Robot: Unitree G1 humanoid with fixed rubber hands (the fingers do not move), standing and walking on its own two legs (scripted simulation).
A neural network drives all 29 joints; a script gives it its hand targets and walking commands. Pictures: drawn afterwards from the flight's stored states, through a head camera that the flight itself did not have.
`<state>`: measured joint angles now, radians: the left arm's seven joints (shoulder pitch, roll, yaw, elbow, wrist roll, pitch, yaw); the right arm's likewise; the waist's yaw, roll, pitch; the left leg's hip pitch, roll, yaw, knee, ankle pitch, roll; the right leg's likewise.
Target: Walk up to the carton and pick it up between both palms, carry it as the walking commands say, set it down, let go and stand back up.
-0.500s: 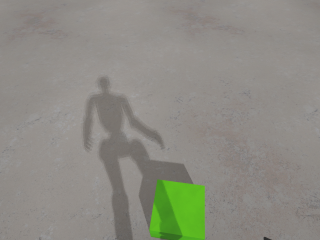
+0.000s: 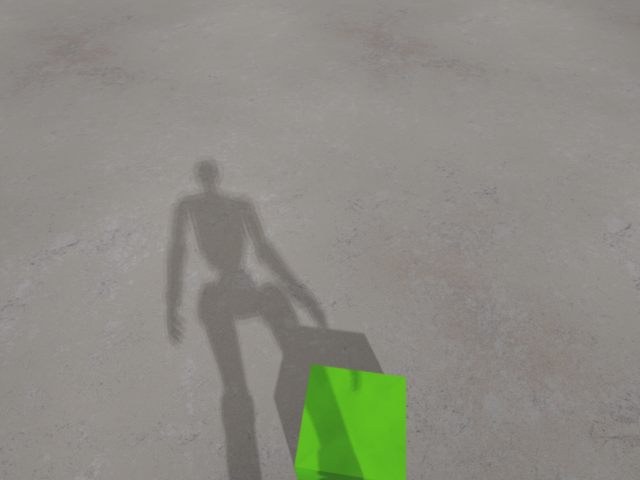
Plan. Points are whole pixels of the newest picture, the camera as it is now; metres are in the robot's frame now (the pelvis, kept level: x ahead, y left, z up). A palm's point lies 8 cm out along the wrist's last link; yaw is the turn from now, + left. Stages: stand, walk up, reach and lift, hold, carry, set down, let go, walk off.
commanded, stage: stand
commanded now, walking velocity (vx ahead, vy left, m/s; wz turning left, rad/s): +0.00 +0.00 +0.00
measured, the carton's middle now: (352, 428) +0.38 -0.06 -0.68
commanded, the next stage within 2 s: none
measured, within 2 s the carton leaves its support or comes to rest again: neither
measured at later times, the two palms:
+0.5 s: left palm out of the picture -0.07 +0.24 -0.14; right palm out of the picture -0.07 -0.23 -0.14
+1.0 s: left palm out of the picture -0.09 +0.23 -0.14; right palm out of the picture -0.09 -0.21 -0.14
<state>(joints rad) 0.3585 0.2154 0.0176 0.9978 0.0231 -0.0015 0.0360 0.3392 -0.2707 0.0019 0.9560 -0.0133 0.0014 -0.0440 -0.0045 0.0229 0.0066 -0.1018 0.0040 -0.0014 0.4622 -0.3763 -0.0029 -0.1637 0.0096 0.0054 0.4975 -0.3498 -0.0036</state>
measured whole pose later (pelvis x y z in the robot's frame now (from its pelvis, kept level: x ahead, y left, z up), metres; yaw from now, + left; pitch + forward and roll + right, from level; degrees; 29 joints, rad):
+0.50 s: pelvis -0.02 +0.01 +0.00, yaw +0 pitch -2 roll +0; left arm 0.34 0.17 -0.02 1.16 0.02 0.01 0.05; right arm 0.36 -0.20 0.05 1.12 -0.01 0.00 -0.05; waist -0.01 0.02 0.05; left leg -0.07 0.00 0.01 0.43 -0.33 0.00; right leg -0.13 0.00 0.01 0.46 -0.30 0.00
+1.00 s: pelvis -0.04 +0.01 +0.01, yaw +0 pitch -2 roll +0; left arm 0.33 0.14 -0.02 1.20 0.01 0.01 0.05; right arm 0.35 -0.16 0.04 1.16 -0.01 0.00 -0.05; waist -0.01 0.01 0.05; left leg -0.08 -0.01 0.02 0.42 -0.31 0.02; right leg -0.14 -0.01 0.02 0.44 -0.27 0.02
